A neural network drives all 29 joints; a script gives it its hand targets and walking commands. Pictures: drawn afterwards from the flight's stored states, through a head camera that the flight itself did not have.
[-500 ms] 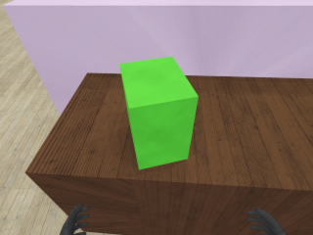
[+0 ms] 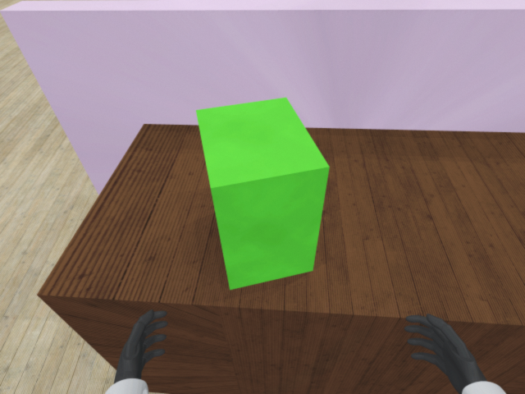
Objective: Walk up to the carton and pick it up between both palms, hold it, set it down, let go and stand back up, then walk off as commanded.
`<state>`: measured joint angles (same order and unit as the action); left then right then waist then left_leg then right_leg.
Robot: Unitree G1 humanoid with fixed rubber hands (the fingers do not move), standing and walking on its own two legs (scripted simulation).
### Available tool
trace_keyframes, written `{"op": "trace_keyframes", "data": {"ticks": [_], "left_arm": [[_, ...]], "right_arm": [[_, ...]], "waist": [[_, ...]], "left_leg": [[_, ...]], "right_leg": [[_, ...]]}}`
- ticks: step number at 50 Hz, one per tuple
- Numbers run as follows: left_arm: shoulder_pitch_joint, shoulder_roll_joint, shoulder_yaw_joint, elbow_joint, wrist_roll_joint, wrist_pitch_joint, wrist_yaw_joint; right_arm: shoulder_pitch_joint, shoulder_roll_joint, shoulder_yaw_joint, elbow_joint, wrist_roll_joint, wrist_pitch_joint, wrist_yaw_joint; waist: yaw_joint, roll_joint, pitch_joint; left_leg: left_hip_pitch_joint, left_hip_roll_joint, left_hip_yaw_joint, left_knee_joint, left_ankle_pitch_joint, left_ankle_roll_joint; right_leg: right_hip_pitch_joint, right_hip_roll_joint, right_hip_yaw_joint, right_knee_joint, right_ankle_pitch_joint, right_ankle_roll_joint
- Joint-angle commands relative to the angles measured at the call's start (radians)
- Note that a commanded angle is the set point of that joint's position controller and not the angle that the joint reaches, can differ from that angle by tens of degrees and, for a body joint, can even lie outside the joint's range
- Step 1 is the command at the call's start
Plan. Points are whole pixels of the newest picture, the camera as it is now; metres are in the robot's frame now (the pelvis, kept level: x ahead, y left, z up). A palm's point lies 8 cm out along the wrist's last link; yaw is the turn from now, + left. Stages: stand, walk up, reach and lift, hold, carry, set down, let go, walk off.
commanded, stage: reach and lift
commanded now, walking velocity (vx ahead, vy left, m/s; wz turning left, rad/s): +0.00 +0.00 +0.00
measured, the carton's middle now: (257, 195) +0.49 +0.04 +0.04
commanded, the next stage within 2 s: none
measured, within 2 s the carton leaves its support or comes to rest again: neither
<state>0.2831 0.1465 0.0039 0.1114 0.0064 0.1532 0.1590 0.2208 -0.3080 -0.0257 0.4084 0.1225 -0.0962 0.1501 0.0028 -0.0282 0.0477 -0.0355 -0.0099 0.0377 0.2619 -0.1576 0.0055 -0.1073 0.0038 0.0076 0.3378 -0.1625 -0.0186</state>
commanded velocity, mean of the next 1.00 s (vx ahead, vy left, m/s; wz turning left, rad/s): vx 0.00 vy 0.00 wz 0.00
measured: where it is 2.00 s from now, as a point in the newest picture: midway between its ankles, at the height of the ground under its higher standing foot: outside the picture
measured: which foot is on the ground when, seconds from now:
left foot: down 0.00-1.00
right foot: down 0.00-1.00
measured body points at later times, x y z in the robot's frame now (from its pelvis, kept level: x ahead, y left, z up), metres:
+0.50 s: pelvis +0.00 +0.00 +0.00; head -0.01 +0.01 +0.45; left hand +0.20 +0.19 +0.02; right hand +0.20 -0.24 +0.01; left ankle +0.00 +0.12 -0.75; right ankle +0.02 -0.11 -0.75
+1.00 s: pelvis +0.01 +0.00 +0.00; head +0.01 +0.01 +0.45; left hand +0.28 +0.18 +0.08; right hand +0.28 -0.23 +0.06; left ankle +0.00 +0.12 -0.75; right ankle +0.02 -0.11 -0.75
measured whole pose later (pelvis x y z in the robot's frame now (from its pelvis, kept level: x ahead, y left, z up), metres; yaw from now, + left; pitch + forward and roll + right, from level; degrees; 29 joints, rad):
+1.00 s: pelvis +0.01 +0.00 +0.00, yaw +0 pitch -3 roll +1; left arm 0.09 0.06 -0.03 -0.28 -0.02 0.48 0.24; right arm 0.11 -0.37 -0.03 0.06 0.32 0.09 0.05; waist 0.01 -0.03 0.06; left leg -0.04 -0.01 0.04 0.26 -0.17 0.00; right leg -0.10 0.00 0.01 0.32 -0.17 -0.02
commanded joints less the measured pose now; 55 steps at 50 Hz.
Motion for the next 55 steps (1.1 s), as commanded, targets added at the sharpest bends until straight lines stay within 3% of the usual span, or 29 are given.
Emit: {"op": "trace_keyframes", "data": {"ticks": [1, 3, 5, 9, 11, 13, 15, 16, 17, 18, 19, 21, 23, 25, 26, 30, 33, 34, 35, 36, 38, 39, 43, 44, 47, 48, 52, 54, 55], "left_arm": [[0.115, -0.047, -0.062, -0.23, -0.062, -0.073, 0.01], [0.129, -0.058, -0.074, -0.26, -0.055, -0.091, 0.021], [0.111, -0.056, -0.054, -0.304, -0.041, -0.116, 0.026], [0.19, -0.093, -0.094, -0.372, -0.063, -0.156, 0.038], [0.183, -0.093, -0.097, -0.338, -0.061, -0.168, 0.037], [0.193, -0.117, -0.121, -0.391, -0.062, -0.182, 0.046], [0.168, -0.107, -0.104, -0.352, -0.052, -0.16, 0.049], [0.177, -0.135, -0.119, -0.368, -0.054, -0.164, 0.049], [0.144, -0.119, -0.124, -0.369, -0.054, -0.156, 0.053], [0.104, -0.123, -0.132, -0.369, -0.055, -0.153, 0.058], [0.125, -0.119, -0.112, -0.353, -0.045, -0.139, 0.06], [0.043, -0.128, -0.119, -0.393, -0.061, -0.117, 0.074], [-0.042, -0.132, -0.109, -0.362, -0.05, -0.083, 0.081], [-0.113, -0.118, -0.109, -0.36, -0.073, -0.058, 0.091], [-0.138, -0.136, -0.121, -0.402, -0.072, -0.046, 0.099], [-0.265, -0.121, -0.133, -0.464, -0.087, 0.017, 0.115], [-0.26, -0.134, -0.12, -0.432, -0.075, 0.104, 0.115], [-0.279, -0.142, -0.097, -0.392, -0.07, 0.138, 0.108], [-0.31, -0.131, -0.079, -0.382, -0.06, 0.161, 0.104], [-0.252, -0.143, -0.055, -0.378, -0.051, 0.192, 0.098], [-0.289, -0.14, -0.036, -0.462, -0.05, 0.225, 0.093], [-0.317, -0.138, -0.019, -0.427, -0.046, 0.243, 0.086], [-0.383, -0.101, 0.045, -0.475, -0.026, 0.289, 0.075], [-0.432, -0.099, 0.035, -0.528, -0.038, 0.286, 0.08], [-0.398, -0.101, 0.031, -0.591, -0.051, 0.304, 0.078], [-0.389, -0.118, -0.001, -0.623, -0.072, 0.314, 0.078], [-0.497, -0.075, 0.093, -0.457, -0.038, 0.379, 0.063], [-0.53, -0.084, 0.108, -0.474, -0.026, 0.414, 0.06], [-0.601, -0.074, 0.084, -0.485, -0.05, 0.423, 0.062]], "right_arm": [[0.107, -0.112, -0.061, -0.25, 0.13, -0.073, -0.004], [0.126, -0.125, -0.057, -0.258, 0.123, -0.09, -0.005], [0.108, -0.123, -0.045, -0.302, 0.153, -0.108, -0.011], [0.183, -0.134, -0.052, -0.307, 0.17, -0.146, -0.004], [0.149, -0.132, -0.036, -0.354, 0.179, -0.164, -0.007], [0.189, -0.131, -0.04, -0.373, 0.201, -0.164, 0.0], [0.169, -0.129, -0.026, -0.391, 0.207, -0.155, -0.006], [0.166, -0.15, -0.04, -0.391, 0.206, -0.153, 0.0], [0.144, -0.132, -0.035, -0.395, 0.207, -0.147, 0.001], [0.116, -0.139, -0.032, -0.423, 0.198, -0.141, -0.004], [0.157, -0.112, -0.017, -0.369, 0.193, -0.125, -0.004], [0.082, -0.131, -0.04, -0.391, 0.208, -0.094, -0.005], [-0.002, -0.143, -0.05, -0.392, 0.2, -0.069, -0.003], [-0.09, -0.124, -0.049, -0.426, 0.195, -0.045, -0.005], [-0.1, -0.116, -0.055, -0.44, 0.196, -0.029, -0.007], [-0.206, -0.147, -0.077, -0.541, 0.202, 0.005, -0.023], [-0.2, -0.177, -0.102, -0.506, 0.197, 0.051, -0.046], [-0.211, -0.166, -0.07, -0.513, 0.21, 0.073, -0.05], [-0.212, -0.161, -0.065, -0.486, 0.196, 0.089, -0.065], [-0.172, -0.173, -0.047, -0.465, 0.202, 0.106, -0.071], [-0.209, -0.21, -0.041, -0.527, 0.223, 0.12, -0.082], [-0.246, -0.207, -0.034, -0.472, 0.242, 0.13, -0.084], [-0.31, -0.207, -0.001, -0.538, 0.256, 0.154, -0.116], [-0.348, -0.22, -0.027, -0.551, 0.262, 0.154, -0.112], [-0.331, -0.223, -0.005, -0.594, 0.288, 0.168, -0.124], [-0.333, -0.261, -0.032, -0.573, 0.281, 0.175, -0.124], [-0.481, -0.233, 0.01, -0.496, 0.292, 0.226, -0.132], [-0.491, -0.229, 0.016, -0.483, 0.302, 0.259, -0.132], [-0.573, -0.249, 0.002, -0.513, 0.285, 0.266, -0.131]], "waist": [[0.062, -0.036, -0.137], [0.035, -0.006, -0.139], [0.046, 0.021, -0.169], [0.026, -0.021, -0.154], [0.041, -0.051, -0.142], [0.037, -0.006, -0.164], [0.054, -0.042, -0.127], [0.036, -0.03, -0.115], [0.042, -0.051, -0.084], [0.043, -0.018, -0.118], [0.051, -0.044, -0.046], [0.047, -0.011, -0.05], [0.049, -0.021, -0.015], [0.073, -0.061, 0.013], [0.065, -0.035, -0.001], [0.064, -0.054, -0.067], [0.045, -0.035, -0.025], [0.062, -0.052, -0.021], [0.056, -0.023, -0.038], [0.06, -0.053, -0.002], [0.065, -0.032, -0.078], [0.073, -0.028, -0.061], [0.09, -0.036, -0.123], [0.072, -0.019, -0.169], [0.078, -0.018, -0.192], [0.051, -0.022, -0.221], [0.086, -0.051, -0.155], [0.098, -0.027, -0.163], [0.084, -0.049, -0.193]], "left_leg": [[0.059, 0.015, 0.006, -0.021, 0.165, -0.029], [0.075, 0.012, -0.003, -0.001, 0.262, -0.049], [0.058, 0.007, -0.001, 0.016, 0.31, -0.055], [0.106, 0.008, -0.01, 0.026, 0.38, -0.054], [0.062, 0.002, -0.01, 0.034, 0.321, -0.043], [0.074, 0.007, -0.015, 0.036, 0.35, -0.047], [0.079, 0.003, -0.014, 0.026, 0.308, -0.027], [0.089, 0.005, -0.019, 0.023, 0.292, -0.03], [0.061, 0.024, -0.025, 0.022, 0.237, -0.032], [0.056, 0.01, -0.015, 0.008, 0.228, -0.03], [0.032, 0.018, -0.029, 0.002, 0.2, -0.026], [0.015, 0.017, -0.021, -0.008, 0.131, -0.028], [-0.008, 0.022, -0.022, -0.037, 0.017, -0.03], [-0.074, 0.046, -0.029, -0.052, -0.112, -0.018], [-0.076, 0.041, -0.026, -0.066, -0.142, -0.022], [-0.067, 0.047, -0.035, -0.06, -0.128, -0.023], [-0.057, 0.045, -0.039, -0.058, -0.085, -0.029], [-0.055, 0.046, -0.031, -0.063, -0.076, -0.028], [-0.049, 0.035, -0.021, -0.053, -0.042, -0.027], [-0.038, 0.036, -0.022, -0.056, -0.017, -0.023], [0.028, 0.037, -0.025, -0.028, 0.123, -0.034], [0.011, 0.034, -0.022, -0.017, 0.145, -0.036], [0.053, 0.021, -0.01, 0.016, 0.255, -0.029], [0.071, 0.026, -0.014, 0.017, 0.263, -0.039], [0.111, 0.018, -0.011, 0.046, 0.39, -0.052], [0.146, 0.023, -0.019, 0.052, 0.435, -0.058], [0.061, 0.022, -0.016, 0.025, 0.262, -0.035], [0.067, 0.024, -0.008, 0.016, 0.267, -0.033], [0.073, 0.029, -0.018, 0.021, 0.264, -0.039]], "right_leg": [[0.047, 0.035, 0.002, -0.102, 0.114, -0.032], [0.05, 0.051, -0.005, -0.091, 0.188, -0.038], [0.075, 0.05, 0.004, -0.081, 0.222, -0.043], [0.072, 0.07, -0.014, -0.082, 0.283, -0.043], [0.064, 0.067, -0.005, -0.076, 0.263, -0.044], [0.058, 0.075, -0.006, -0.063, 0.254, -0.047], [0.059, 0.072, 0.002, -0.082, 0.229, -0.049], [0.023, 0.083, -0.002, -0.083, 0.194, -0.059], [0.008, 0.073, 0.0, -0.082, 0.13, -0.062], [0.025, 0.069, 0.008, -0.087, 0.127, -0.058], [0.013, 0.069, 0.011, -0.091, 0.1, -0.055], [-0.002, 0.065, 0.024, -0.089, 0.019, -0.069], [-0.023, 0.05, 0.044, -0.105, -0.071, -0.067], [-0.064, 0.023, 0.064, -0.102, -0.168, -0.059], [-0.048, 0.022, 0.056, -0.102, -0.175, -0.057], [-0.043, 0.031, 0.051, -0.082, -0.139, -0.051], [-0.024, 0.036, 0.049, -0.079, -0.074, -0.056], [-0.016, 0.035, 0.055, -0.085, -0.075, -0.05], [-0.002, 0.032, 0.059, -0.08, -0.048, -0.053], [0.013, 0.038, 0.054, -0.086, -0.007, -0.045], [0.025, 0.053, 0.048, -0.071, 0.102, -0.041], [0.013, 0.053, 0.055, -0.076, 0.092, -0.051], [0.044, 0.052, 0.056, -0.063, 0.201, -0.038], [0.04, 0.055, 0.057, -0.063, 0.193, -0.04], [0.046, 0.065, 0.054, -0.05, 0.285, -0.03], [0.035, 0.076, 0.031, -0.05, 0.301, -0.035], [-0.001, 0.052, 0.068, -0.066, 0.182, -0.03], [0.024, 0.058, 0.073, -0.06, 0.182, -0.031], [0.008, 0.056, 0.071, -0.059, 0.164, -0.029]]}}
